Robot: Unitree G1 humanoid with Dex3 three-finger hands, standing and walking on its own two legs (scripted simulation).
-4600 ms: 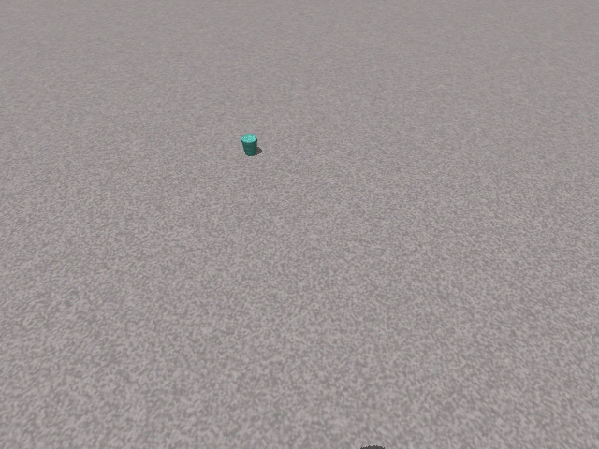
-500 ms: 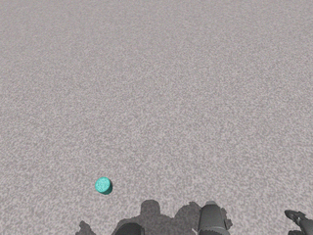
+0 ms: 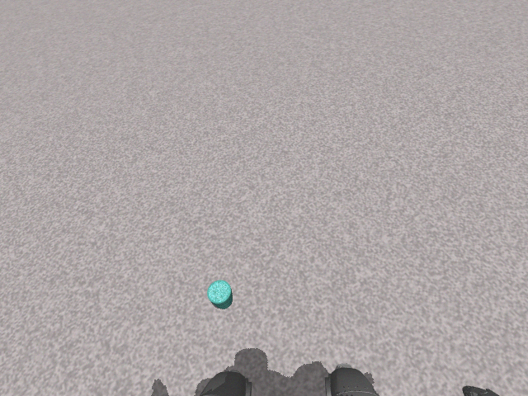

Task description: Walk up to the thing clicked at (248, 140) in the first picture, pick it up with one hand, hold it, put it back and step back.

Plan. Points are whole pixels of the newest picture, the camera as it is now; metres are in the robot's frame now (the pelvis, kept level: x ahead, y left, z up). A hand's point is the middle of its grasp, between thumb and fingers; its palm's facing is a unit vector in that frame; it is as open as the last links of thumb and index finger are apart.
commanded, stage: walk up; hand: left
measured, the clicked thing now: (221, 296) +0.52 +0.23 -0.68
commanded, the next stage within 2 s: none
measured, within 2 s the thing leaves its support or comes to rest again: neither
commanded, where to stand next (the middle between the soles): +0.11 -0.01 m, yaw -5 degrees
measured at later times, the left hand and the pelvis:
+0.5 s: hand out of the picture +0.11 +0.29 -0.13, palm faces -0.17 -0.92 -0.35, open 7.4 cm; pelvis +0.03 +0.02 +0.03, yaw -6 degrees
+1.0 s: hand (133, 365) +0.20 +0.26 -0.13, palm faces -0.11 -0.91 -0.40, open 7.4 cm; pelvis +0.07 +0.00 +0.02, yaw -6 degrees
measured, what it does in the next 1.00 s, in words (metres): steps on the spot: left foot, then right foot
